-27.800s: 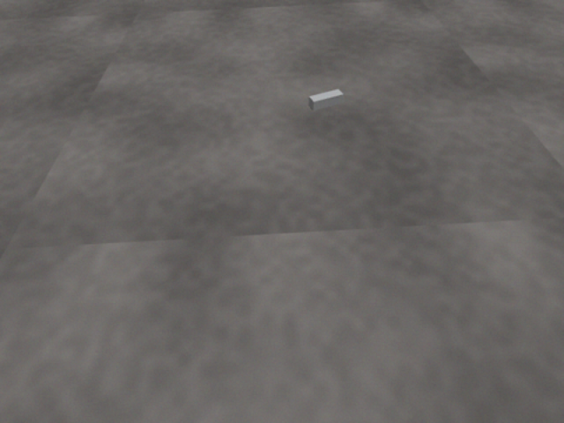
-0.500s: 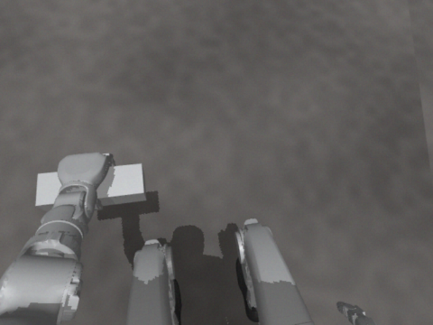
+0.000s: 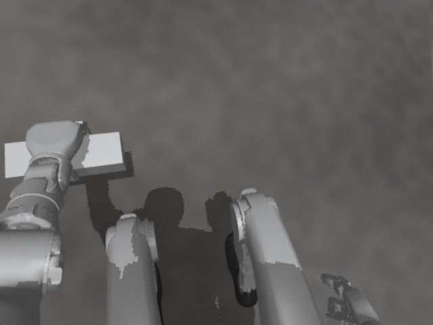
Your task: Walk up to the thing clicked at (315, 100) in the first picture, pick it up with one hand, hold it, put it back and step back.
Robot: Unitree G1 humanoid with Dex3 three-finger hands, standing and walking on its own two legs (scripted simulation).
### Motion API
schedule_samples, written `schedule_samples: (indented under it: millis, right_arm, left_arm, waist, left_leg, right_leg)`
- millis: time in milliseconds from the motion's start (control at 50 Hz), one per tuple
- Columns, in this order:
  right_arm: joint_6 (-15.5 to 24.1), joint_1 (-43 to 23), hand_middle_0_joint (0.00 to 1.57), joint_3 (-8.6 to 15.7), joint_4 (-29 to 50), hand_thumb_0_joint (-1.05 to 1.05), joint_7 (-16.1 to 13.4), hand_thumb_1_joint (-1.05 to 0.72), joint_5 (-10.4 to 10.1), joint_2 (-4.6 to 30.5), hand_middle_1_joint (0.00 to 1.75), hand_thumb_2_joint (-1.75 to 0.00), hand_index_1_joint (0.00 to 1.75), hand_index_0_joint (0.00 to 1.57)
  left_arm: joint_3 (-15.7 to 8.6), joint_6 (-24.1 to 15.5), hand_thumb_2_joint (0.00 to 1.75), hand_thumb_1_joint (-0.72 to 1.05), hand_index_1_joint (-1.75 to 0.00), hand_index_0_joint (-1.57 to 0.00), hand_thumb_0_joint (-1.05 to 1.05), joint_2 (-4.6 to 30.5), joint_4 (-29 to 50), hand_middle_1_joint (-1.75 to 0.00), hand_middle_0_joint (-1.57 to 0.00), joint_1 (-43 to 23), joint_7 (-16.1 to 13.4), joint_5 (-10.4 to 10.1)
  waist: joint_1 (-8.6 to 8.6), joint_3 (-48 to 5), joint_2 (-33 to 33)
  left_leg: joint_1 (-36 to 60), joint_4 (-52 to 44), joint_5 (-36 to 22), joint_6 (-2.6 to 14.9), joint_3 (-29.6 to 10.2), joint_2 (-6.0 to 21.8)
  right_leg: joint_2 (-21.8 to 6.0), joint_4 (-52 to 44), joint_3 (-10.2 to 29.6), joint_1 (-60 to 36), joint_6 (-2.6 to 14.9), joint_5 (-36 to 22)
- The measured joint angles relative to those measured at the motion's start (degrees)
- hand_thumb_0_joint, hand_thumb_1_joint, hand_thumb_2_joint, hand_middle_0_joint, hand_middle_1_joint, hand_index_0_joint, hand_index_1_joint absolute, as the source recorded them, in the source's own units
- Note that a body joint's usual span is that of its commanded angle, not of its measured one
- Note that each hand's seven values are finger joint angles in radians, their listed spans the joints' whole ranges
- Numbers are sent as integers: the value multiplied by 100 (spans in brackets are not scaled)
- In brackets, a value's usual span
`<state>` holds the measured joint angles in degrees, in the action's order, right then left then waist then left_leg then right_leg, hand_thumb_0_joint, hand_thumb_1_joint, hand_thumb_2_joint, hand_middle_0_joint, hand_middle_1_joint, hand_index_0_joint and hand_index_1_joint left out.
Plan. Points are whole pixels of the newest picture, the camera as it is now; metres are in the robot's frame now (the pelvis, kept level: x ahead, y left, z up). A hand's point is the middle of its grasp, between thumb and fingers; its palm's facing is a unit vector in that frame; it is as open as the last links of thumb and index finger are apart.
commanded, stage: crouch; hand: left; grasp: from above
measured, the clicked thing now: (70, 158) +0.46 +0.23 -0.20
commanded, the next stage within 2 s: lower in 0.52 s
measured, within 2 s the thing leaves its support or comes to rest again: rests again in 1.82 s
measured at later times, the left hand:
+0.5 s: hand (79, 160) +0.46 +0.22 -0.23, palm faces -0.48 +0.00 -0.88, open 9.7 cm
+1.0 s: hand (85, 163) +0.46 +0.23 -0.29, palm faces -0.48 -0.01 -0.88, open 9.7 cm
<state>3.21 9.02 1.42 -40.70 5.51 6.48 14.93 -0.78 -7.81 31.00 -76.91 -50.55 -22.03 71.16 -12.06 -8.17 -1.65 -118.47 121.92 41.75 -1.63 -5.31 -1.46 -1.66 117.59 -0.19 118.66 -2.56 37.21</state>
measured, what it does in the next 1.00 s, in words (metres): lowers itself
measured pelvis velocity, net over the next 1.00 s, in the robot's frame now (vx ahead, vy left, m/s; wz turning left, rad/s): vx -0.01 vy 0.00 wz -0.06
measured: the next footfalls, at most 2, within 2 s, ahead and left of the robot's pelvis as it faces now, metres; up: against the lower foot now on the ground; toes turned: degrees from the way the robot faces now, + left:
none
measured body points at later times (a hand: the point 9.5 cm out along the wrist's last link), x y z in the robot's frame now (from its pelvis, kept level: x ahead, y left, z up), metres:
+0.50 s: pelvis -0.01 +0.00 -0.06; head +0.23 +0.04 +0.32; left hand +0.48 +0.22 -0.18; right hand +0.01 -0.28 -0.17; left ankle +0.06 +0.13 -0.39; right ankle +0.09 -0.14 -0.39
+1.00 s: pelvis -0.01 +0.00 -0.09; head +0.25 +0.05 +0.27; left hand +0.48 +0.23 -0.24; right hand +0.01 -0.28 -0.19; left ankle +0.06 +0.13 -0.39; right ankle +0.09 -0.14 -0.39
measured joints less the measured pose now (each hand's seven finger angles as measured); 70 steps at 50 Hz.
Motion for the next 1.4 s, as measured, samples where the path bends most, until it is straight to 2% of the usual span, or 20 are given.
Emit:
schedule_samples:
  millis: [420,560,800,1040,1140,1240,1320,1400]
  right_arm:
    - [40,182,20,-210,-194,0,203,-91,160,64,30,-90,30,21]
    - [76,183,20,-306,-228,0,237,-91,212,79,30,-90,30,21]
    - [158,111,20,-456,-207,0,312,-92,274,141,30,-91,30,21]
    - [259,36,20,-568,-163,0,430,-92,425,200,30,-91,30,20]
    - [300,24,20,-626,-173,0,503,-92,468,199,30,-90,30,20]
    - [373,8,20,-736,-142,0,602,-92,537,220,30,-90,30,20]
    - [438,3,20,-794,-87,0,655,-91,593,265,30,-90,30,21]
    - [484,27,20,-835,-60,0,709,-91,651,332,30,-90,30,21]
  left_arm:
    - [-239,-271,45,4,-49,-74,-1,426,-825,-54,-73,-537,-273,320]
    - [-285,-309,46,4,-50,-74,-1,548,-1050,-54,-72,-668,-333,350]
    - [-227,-380,46,3,-49,-75,-1,729,-1304,-53,-74,-806,-388,406]
    - [-389,-462,44,3,-47,-76,-1,1001,-1448,-52,-75,-799,-705,601]
    - [-407,-399,44,3,-47,-76,-1,1056,-1544,-52,-75,-800,-837,586]
    - [-545,-436,44,3,-47,-76,-1,1201,-1686,-52,-75,-861,-888,618]
    - [-766,-489,44,4,-47,-76,-1,1389,-1771,-52,-75,-881,-932,659]
    - [-806,-523,44,4,-47,-76,-1,1535,-1818,-52,-74,-897,-951,679]
  waist:
    - [-309,294,30]
    - [-360,362,35]
    - [-418,494,109]
    - [-584,704,232]
    - [-635,767,243]
    - [-707,895,262]
    - [-775,1039,285]
    - [-815,1165,329]
  left_leg:
    - [-848,892,-80,2,-60,-55]
    - [-1011,1105,-74,-1,-99,-65]
    - [-1200,1377,-30,-16,-178,-82]
    - [-1463,1785,16,-21,-294,-102]
    - [-1534,1898,43,-10,-319,-101]
    - [-1577,2015,68,-6,-370,-100]
    - [-1612,2135,81,-7,-444,-103]
    - [-1653,2239,81,-3,-502,-109]
  right_leg:
    - [45,802,15,810,-38,-126]
    - [61,986,-4,965,-55,-139]
    - [76,1202,-56,1129,-67,-123]
    - [112,1503,-134,1343,-80,-126]
    - [128,1583,-148,1402,-91,-118]
    - [147,1654,-186,1429,-103,-120]
    - [166,1715,-243,1438,-129,-135]
    - [181,1766,-288,1451,-141,-155]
